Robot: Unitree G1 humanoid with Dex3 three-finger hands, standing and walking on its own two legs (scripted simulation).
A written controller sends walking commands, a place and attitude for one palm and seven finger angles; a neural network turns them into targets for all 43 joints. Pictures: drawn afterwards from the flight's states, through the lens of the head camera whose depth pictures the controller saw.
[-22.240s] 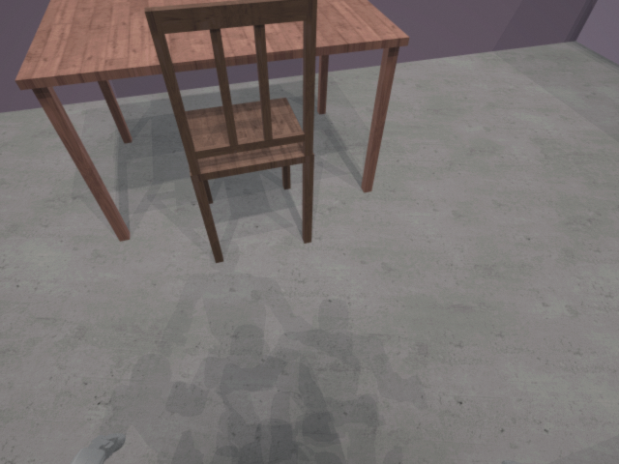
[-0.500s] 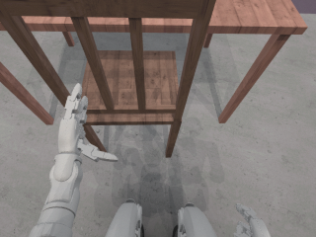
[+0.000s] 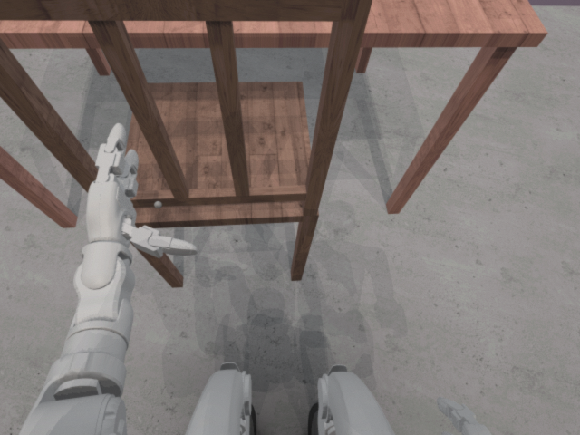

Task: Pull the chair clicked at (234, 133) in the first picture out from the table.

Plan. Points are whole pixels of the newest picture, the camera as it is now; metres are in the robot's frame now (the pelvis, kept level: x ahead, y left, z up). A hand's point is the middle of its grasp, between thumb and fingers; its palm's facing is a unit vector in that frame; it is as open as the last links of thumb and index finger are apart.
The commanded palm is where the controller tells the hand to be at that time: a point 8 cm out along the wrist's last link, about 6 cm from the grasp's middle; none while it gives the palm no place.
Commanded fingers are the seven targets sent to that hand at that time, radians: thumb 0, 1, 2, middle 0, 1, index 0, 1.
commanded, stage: push the fingers through the gap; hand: left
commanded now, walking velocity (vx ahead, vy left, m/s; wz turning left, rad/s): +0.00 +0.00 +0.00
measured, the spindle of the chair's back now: (154, 131) +0.51 +0.19 +0.06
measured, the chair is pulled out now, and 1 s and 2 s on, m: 0.00 0.00 0.00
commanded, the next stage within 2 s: hook a spindle and tug to test in 1.04 s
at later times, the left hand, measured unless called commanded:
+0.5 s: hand (160, 174) +0.46 +0.18 +0.03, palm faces +0.09 -1.00 -0.03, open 16.9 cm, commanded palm +0.43 +0.22 +0.02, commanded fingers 0.00 -0.50 0.30 -0.06 -0.08 -0.06 -0.08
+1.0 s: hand (172, 167) +0.48 +0.17 +0.02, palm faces +0.11 -0.99 -0.03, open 16.9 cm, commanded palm +0.44 +0.21 +0.02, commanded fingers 0.00 -0.50 0.30 -0.06 -0.08 -0.06 -0.08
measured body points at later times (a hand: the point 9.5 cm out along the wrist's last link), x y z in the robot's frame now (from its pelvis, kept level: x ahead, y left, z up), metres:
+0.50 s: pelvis +0.00 +0.01 +0.00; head +0.13 +0.03 +0.42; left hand +0.45 +0.23 +0.03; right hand +0.06 -0.25 -0.13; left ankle +0.03 +0.10 -0.62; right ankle +0.02 -0.11 -0.62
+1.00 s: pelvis -0.01 +0.01 -0.01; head +0.14 +0.02 +0.42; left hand +0.46 +0.22 +0.02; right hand +0.03 -0.25 -0.13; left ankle +0.03 +0.10 -0.62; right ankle +0.02 -0.11 -0.62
